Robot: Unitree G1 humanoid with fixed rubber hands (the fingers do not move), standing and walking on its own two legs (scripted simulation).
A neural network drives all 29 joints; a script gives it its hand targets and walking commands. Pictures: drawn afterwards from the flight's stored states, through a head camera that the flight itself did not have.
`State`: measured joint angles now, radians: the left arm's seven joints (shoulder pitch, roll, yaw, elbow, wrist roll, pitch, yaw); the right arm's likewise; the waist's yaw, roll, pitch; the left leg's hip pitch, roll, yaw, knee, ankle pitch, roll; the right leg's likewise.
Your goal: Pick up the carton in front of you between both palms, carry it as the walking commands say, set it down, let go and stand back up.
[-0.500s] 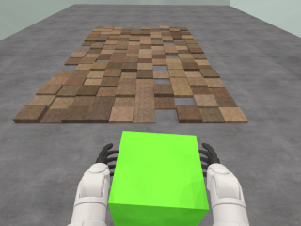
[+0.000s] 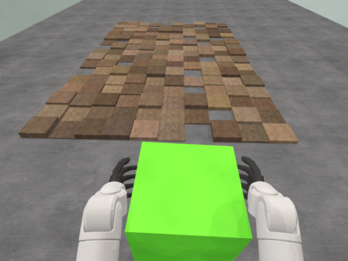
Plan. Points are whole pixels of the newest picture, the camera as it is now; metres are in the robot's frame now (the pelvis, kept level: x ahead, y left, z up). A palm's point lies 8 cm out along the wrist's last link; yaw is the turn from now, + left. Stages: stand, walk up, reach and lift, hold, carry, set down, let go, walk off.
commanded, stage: carry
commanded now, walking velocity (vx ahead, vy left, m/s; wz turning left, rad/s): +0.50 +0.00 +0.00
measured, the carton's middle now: (183, 210) +0.28 -0.01 +0.01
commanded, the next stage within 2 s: none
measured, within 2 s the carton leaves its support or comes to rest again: neither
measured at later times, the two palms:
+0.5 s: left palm (147, 121) +0.52 +0.11 +0.08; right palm (245, 120) +0.54 -0.20 +0.08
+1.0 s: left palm (154, 76) +0.87 +0.11 +0.06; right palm (224, 78) +0.84 -0.18 +0.07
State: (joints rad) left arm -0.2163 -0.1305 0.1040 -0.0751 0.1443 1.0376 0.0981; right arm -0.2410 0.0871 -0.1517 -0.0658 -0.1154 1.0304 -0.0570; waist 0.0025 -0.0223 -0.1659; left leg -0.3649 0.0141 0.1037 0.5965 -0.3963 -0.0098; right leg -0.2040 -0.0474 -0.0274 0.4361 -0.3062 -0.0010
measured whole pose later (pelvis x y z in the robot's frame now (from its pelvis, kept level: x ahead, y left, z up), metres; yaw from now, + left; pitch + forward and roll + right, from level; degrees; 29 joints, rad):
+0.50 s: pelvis +0.26 -0.05 +0.00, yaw +1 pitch +5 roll +1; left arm -0.18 -0.14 0.11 -0.32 0.11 1.24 0.10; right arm -0.21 0.14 -0.15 -0.32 -0.11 1.24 -0.09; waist 0.01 0.00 -0.11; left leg -0.48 0.08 0.09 1.09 -0.38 0.00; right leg -0.30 -0.03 -0.23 0.45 -0.24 -0.07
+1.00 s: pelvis +0.60 -0.01 +0.00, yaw -4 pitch +5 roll -1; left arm -0.12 -0.13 0.09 -0.32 0.12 1.18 0.09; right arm -0.13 0.13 -0.10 -0.31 -0.11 1.16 -0.08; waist -0.04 0.01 -0.04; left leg -0.25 0.03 0.25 0.37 -0.20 0.08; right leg -0.53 -0.09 -0.08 1.04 -0.30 -0.01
